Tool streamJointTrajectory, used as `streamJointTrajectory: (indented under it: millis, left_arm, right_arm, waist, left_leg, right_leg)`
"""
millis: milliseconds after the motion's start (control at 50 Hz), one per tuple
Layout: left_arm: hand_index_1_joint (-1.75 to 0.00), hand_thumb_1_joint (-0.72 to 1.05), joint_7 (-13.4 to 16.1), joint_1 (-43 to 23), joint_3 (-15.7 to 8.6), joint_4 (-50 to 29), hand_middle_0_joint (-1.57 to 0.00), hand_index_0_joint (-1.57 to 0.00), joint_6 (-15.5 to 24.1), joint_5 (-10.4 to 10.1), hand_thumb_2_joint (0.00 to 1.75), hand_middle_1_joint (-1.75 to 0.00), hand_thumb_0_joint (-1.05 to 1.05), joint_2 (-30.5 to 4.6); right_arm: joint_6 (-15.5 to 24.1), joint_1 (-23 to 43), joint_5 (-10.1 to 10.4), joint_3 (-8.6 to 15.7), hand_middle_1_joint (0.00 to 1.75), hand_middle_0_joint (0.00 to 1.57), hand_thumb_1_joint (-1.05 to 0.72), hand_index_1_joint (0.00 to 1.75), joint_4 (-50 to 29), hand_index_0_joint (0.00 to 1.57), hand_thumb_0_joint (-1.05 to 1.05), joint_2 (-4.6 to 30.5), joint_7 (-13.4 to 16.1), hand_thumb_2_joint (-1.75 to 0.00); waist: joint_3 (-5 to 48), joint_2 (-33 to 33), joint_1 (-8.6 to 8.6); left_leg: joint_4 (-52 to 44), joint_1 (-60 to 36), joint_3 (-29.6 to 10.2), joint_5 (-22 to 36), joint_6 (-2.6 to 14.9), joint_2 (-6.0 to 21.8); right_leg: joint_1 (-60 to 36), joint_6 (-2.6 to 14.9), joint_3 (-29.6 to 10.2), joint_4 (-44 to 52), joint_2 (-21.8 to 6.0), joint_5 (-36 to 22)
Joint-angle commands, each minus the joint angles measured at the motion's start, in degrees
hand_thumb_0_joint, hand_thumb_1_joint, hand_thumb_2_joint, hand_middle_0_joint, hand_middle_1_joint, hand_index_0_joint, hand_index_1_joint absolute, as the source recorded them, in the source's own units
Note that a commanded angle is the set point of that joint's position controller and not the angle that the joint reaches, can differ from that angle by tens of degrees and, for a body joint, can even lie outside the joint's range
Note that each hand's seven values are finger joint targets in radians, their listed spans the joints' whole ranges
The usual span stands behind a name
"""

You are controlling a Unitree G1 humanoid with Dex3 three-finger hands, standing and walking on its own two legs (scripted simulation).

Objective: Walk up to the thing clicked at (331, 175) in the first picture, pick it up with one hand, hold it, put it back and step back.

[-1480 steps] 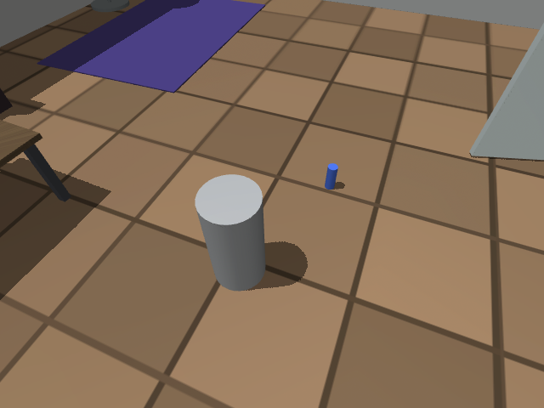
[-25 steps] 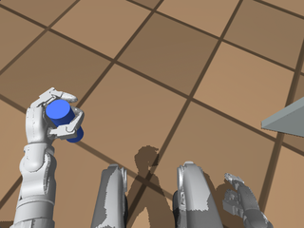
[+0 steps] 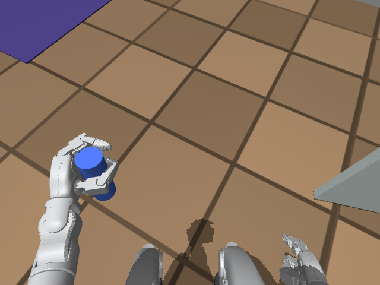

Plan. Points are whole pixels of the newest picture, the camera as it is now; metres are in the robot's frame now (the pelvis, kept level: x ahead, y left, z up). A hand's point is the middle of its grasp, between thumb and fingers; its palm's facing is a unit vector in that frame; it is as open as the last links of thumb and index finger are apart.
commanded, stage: lift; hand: left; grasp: from the side
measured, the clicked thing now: (97, 176) +0.34 +0.20 +0.00
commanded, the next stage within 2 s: hold in 0.74 s
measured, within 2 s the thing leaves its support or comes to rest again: neither
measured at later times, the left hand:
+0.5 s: hand (99, 151) +0.35 +0.17 +0.09, palm faces +0.11 -0.99 -0.03, open 6.8 cm
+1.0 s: hand (97, 143) +0.35 +0.17 +0.11, palm faces +0.10 -0.99 -0.03, open 6.8 cm
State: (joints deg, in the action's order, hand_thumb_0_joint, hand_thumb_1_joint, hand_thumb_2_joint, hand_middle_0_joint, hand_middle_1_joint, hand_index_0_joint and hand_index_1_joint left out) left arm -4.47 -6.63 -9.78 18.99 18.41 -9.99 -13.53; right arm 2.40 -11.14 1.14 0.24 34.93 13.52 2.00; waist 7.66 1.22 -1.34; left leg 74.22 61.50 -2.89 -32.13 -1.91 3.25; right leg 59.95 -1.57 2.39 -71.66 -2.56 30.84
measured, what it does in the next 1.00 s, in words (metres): rises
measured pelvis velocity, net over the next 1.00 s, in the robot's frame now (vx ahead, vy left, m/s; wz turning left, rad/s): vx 0.02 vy -0.01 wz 0.00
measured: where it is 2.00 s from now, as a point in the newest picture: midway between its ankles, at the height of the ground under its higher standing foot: outside the picture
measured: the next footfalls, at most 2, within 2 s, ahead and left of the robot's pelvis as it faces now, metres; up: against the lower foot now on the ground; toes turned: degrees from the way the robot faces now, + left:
none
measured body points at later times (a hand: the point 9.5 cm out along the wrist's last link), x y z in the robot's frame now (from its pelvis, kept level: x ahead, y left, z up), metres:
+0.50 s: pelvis +0.02 -0.01 +0.05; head +0.09 -0.01 +0.49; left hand +0.34 +0.22 +0.09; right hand +0.15 -0.25 -0.06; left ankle +0.03 +0.13 -0.62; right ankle +0.03 -0.14 -0.62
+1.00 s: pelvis +0.02 -0.01 +0.07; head +0.08 -0.01 +0.52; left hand +0.34 +0.22 +0.12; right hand +0.16 -0.25 -0.04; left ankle +0.03 +0.13 -0.62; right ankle +0.03 -0.14 -0.62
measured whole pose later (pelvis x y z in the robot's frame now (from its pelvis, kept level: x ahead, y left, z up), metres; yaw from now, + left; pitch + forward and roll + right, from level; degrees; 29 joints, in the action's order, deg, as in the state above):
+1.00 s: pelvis +0.02 -0.01 +0.07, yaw +0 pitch +9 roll -1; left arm -4.0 -6.7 -8.9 24.4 19.8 -9.4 -10.7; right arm -0.3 -12.6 0.0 0.2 36.6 12.6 2.8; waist 3.0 1.0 -1.0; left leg 52.5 35.5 -1.1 -25.6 -2.3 3.5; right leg 34.9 -1.2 2.1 -51.2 -2.1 24.8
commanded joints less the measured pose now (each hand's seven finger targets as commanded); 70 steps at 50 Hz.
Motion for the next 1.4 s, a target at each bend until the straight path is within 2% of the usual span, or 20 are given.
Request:
streamJointTrajectory:
  millis: [0, 20, 60, 100, 160, 200, 220, 420, 520, 560, 620, 800, 820, 860, 880, 920, 1140, 1200, 1320, 1380]
  left_arm:
    - [-1.31, 0.47, 0.37, -12.87, -2.41, -14.03, -1.24, -1.26, 5.2, -1.03, 1.21, -1.32, 0.0, -7.27]
    - [-1.32, 0.47, 0.5, -11.92, -1.53, -12.4, -1.25, -1.27, 5.12, -0.92, 1.23, -1.33, 0.0, -5.91]
    - [-1.32, 0.46, 1.41, -15.5, -3.98, -16.74, -1.26, -1.27, 5.94, -0.84, 1.22, -1.33, 0.0, -8.98]
    - [-1.33, 0.46, 1.68, -13.3, -1.63, -14.15, -1.25, -1.26, 5.72, -0.5, 1.23, -1.34, 0.0, -6.18]
    - [-1.32, 0.44, 1.89, -15.35, -2.9, -16.46, -1.25, -1.26, 6.11, -0.9, 1.22, -1.33, 0.0, -7.71]
    - [-1.32, 0.44, 1.4, -13.59, -0.42, -12.87, -1.24, -1.26, 5.38, -0.82, 1.22, -1.33, 0.0, -4.86]
    - [-1.32, 0.45, 1.82, -14.04, -2.13, -13.58, -1.25, -1.26, 5.35, -0.64, 1.23, -1.33, 0.0, -6.3]
    - [-1.33, 0.44, 1.4, -14.03, -1.86, -10.83, -1.24, -1.26, 5.57, -0.75, 1.24, -1.34, 0.0, -5.12]
    - [-1.31, 0.47, 0.9, -16.43, -2.82, -13.23, -1.22, -1.23, 6.29, -0.35, 1.23, -1.31, 0.0, -7.39]
    - [-1.31, 0.48, 0.64, -13.35, -1.04, -9.85, -1.21, -1.23, 5.98, -0.71, 1.23, -1.31, 0.0, -4.33]
    - [-1.33, 0.47, 0.66, -15.17, -2.45, -11.1, -1.23, -1.24, 6.54, -1.23, 1.25, -1.33, 0.0, -5.35]
    - [-1.35, 0.49, 0.51, -16.23, -2.35, -11.37, -1.24, -1.25, 7.1, -0.74, 1.26, -1.35, 0.0, -6.05]
    - [-1.35, 0.48, 0.19, -12.78, -0.99, -6.53, -1.25, -1.26, 6.37, -0.73, 1.27, -1.35, 0.0, -3.6]
    - [-1.32, 0.48, 0.49, -16.2, -2.26, -10.56, -1.26, -1.27, 6.74, -0.72, 1.18, -1.33, 0.0, -5.55]
    - [-1.32, 0.48, 0.33, -13.02, -0.83, -5.85, -1.26, -1.28, 6.07, -0.6, 1.18, -1.33, 0.0, -3.16]
    - [-1.34, 0.48, 0.59, -15.62, -2.55, -7.84, -1.27, -1.29, 6.44, -0.71, 1.2, -1.35, 0.0, -5.13]
    - [-1.34, 0.5, 1.42, -17.75, -2.29, -12.24, -1.26, -1.28, 7.0, -0.12, 1.19, -1.35, 0.0, -6.14]
    - [-1.33, 0.49, 1.33, -14.38, -0.28, -8.21, -1.27, -1.28, 6.27, -0.08, 1.18, -1.34, 0.0, -3.38]
    - [-1.33, 0.46, 1.73, -16.76, -0.95, -10.68, -1.25, -1.27, 5.88, 0.18, 1.18, -1.34, 0.0, -5.04]
    - [-1.34, 0.47, 1.23, -13.83, 0.1, -7.02, -1.27, -1.28, 5.29, -0.36, 1.2, -1.35, 0.0, -2.7]
  right_arm:
    - [2.15, -1.38, 0.05, 2.72, 0.3, 0.2, -0.88, 0.3, -5.89, 0.2, 0.0, 7.51, 0.42, -0.89]
    - [2.2, -1.35, -0.04, 2.6, 0.3, 0.2, -0.88, 0.3, -5.95, 0.2, 0.0, 7.44, 0.37, -0.89]
    - [2.18, -1.51, -0.13, 2.69, 0.3, 0.2, -0.88, 0.3, -5.58, 0.2, 0.0, 7.31, 0.48, -0.89]
    - [1.84, -1.42, -0.23, 2.3, 0.3, 0.2, -0.88, 0.3, -5.92, 0.2, 0.0, 6.78, 0.53, -0.89]
    - [1.91, -1.38, -0.25, 2.43, 0.3, 0.2, -0.89, 0.3, -5.77, 0.2, 0.0, 6.77, 0.75, -0.89]
    - [1.72, -1.62, -0.47, 2.24, 0.3, 0.2, -0.89, 0.3, -5.41, 0.2, 0.0, 6.71, 0.77, -0.89]
    - [1.66, -1.93, -0.47, 2.48, 0.3, 0.2, -0.89, 0.3, -5.18, 0.2, 0.0, 6.75, 0.76, -0.89]
    - [0.94, -0.92, -0.59, 2.22, 0.3, 0.2, -0.89, 0.3, -5.51, 0.2, 0.0, 5.95, 0.76, -0.89]
    - [0.75, -0.6, -0.67, 2.55, 0.3, 0.2, -0.88, 0.3, -5.56, 0.2, 0.0, 6.32, 1.0, -0.89]
    - [0.76, -0.86, -0.75, 2.31, 0.3, 0.2, -0.89, 0.3, -5.62, 0.2, 0.0, 6.15, 0.98, -0.89]
    - [0.72, -0.96, -0.79, 2.46, 0.3, 0.2, -0.89, 0.3, -5.2, 0.2, 0.0, 6.28, 1.08, -0.9]
    - [-0.02, -0.93, -0.88, 2.51, 0.3, 0.2, -0.89, 0.3, -5.02, 0.2, 0.0, 6.5, 1.32, -0.9]
    - [-0.13, -0.81, -0.88, 2.48, 0.3, 0.2, -0.89, 0.3, -5.03, 0.2, 0.0, 6.52, 1.31, -0.9]
    - [-0.27, -0.8, -0.89, 2.69, 0.3, 0.2, -0.9, 0.3, -4.88, 0.2, 0.0, 6.57, 1.34, -0.9]
    - [-0.29, -0.45, -0.86, 2.62, 0.3, 0.2, -0.9, 0.3, -5.09, 0.2, 0.0, 6.61, 1.27, -0.9]
    - [-0.37, -0.25, -0.86, 2.84, 0.3, 0.2, -0.9, 0.3, -5.26, 0.2, 0.0, 6.82, 1.24, -0.9]
    - [-0.68, -0.02, -0.86, 2.69, 0.3, 0.2, -0.9, 0.3, -5.28, 0.2, 0.0, 6.43, 1.24, -0.9]
    - [-0.59, 0.04, -0.91, 2.46, 0.3, 0.2, -0.9, 0.3, -5.27, 0.2, 0.0, 6.26, 1.2, -0.9]
    - [-0.49, 0.12, -0.7, 2.62, 0.3, 0.2, -0.9, 0.3, -4.87, 0.2, 0.0, 6.34, 1.14, -0.9]
    - [-0.51, 0.28, -0.67, 2.56, 0.3, 0.2, -0.9, 0.3, -4.98, 0.2, 0.0, 6.29, 0.91, -0.9]
  waist:
    - [22.15, 2.15, -0.34]
    - [21.05, 1.49, -0.62]
    - [21.06, 2.59, 0.45]
    - [18.88, 0.74, -0.37]
    - [18.65, 1.22, 0.04]
    - [18.45, 0.55, -0.63]
    - [18.91, 0.75, -0.06]
    - [14.0, -0.47, 0.01]
    - [15.06, 0.6, 0.06]
    - [14.46, -1.68, -0.43]
    - [16.54, 0.01, 0.14]
    - [14.31, 0.32, 0.07]
    - [13.33, -0.88, -0.56]
    - [13.44, 0.28, -0.18]
    - [10.99, -1.28, -0.48]
    - [12.22, -1.07, -0.05]
    - [11.95, 0.96, 0.28]
    - [10.74, -0.37, -0.38]
    - [9.4, 0.67, 0.34]
    - [8.16, -1.48, -0.21]
  left_leg:
    - [-13.08, -19.39, 0.43, 16.68, 1.92, -2.24]
    - [-13.68, -19.24, 0.39, 17.09, 1.93, -2.24]
    - [-15.05, -20.54, 0.9, 16.31, 1.95, -2.45]
    - [-16.56, -20.72, 0.96, 15.52, 1.99, -2.45]
    - [-18.16, -22.36, 1.21, 15.06, 1.93, -2.54]
    - [-18.6, -23.42, 1.13, 17.6, 1.86, -2.41]
    - [-18.98, -24.09, 1.11, 18.4, 1.87, -2.35]
    - [-23.46, -26.16, 2.2, 17.26, 1.93, -2.55]
    - [-24.46, -28.46, 2.92, 18.04, 1.97, -2.76]
    - [-24.75, -28.39, 2.91, 18.71, 2.1, -2.68]
    - [-24.56, -29.86, 3.23, 21.93, 2.04, -2.85]
    - [-27.15, -32.9, 3.24, 22.19, 1.77, -2.65]
    - [-27.07, -32.96, 3.28, 23.05, 1.84, -2.65]
    - [-27.46, -33.41, 3.38, 23.07, 1.78, -2.68]
    - [-28.09, -33.05, 3.14, 22.29, 1.76, -2.55]
    - [-28.3, -33.28, 3.38, 21.9, 1.84, -2.65]
    - [-30.73, -36.16, 3.23, 21.94, 1.46, -2.63]
    - [-31.05, -36.46, 3.13, 22.54, 1.48, -2.51]
    - [-32.53, -36.96, 3.06, 21.56, 1.25, -2.34]
    - [-32.43, -36.34, 3.0, 22.59, 1.55, -2.35]
  right_leg:
    - [-15.22, 2.29, 0.17, 11.6, 2.42, -17.54]
    - [-15.69, 2.32, 0.36, 11.98, 2.49, -18.07]
    - [-17.3, 2.21, 0.03, 13.37, 2.32, -17.56]
    - [-18.24, 2.09, 0.17, 14.85, 2.4, -16.88]
    - [-20.35, 2.02, 0.09, 16.59, 2.44, -16.46]
    - [-21.75, 1.98, 0.33, 17.03, 2.64, -18.87]
    - [-22.57, 1.98, 0.32, 17.22, 2.6, -19.68]
    - [-27.36, 1.64, 0.07, 22.21, 2.51, -18.95]
    - [-29.61, 1.43, -0.58, 23.89, 2.27, -20.38]
    - [-30.83, 1.24, -0.54, 24.36, 2.37, -21.57]
    - [-32.99, 1.21, -0.84, 24.33, 2.25, -25.29]
    - [-33.96, 1.37, -0.54, 26.06, 2.42, -24.82]
    - [-33.79, 1.34, -0.49, 26.18, 2.5, -25.76]
    - [-34.17, 1.34, -0.5, 26.54, 2.45, -25.79]
    - [-33.31, 1.43, -0.13, 26.83, 2.59, -24.67]
    - [-34.59, 1.31, -0.33, 27.52, 2.49, -24.42]
    - [-35.79, 1.63, 0.09, 28.69, 2.69, -23.43]
    - [-36.26, 1.56, 0.17, 29.05, 2.77, -24.03]
    - [-36.27, 1.8, 0.43, 30.05, 2.83, -22.72]
    - [-36.93, 1.5, 0.56, 30.38, 2.81, -24.08]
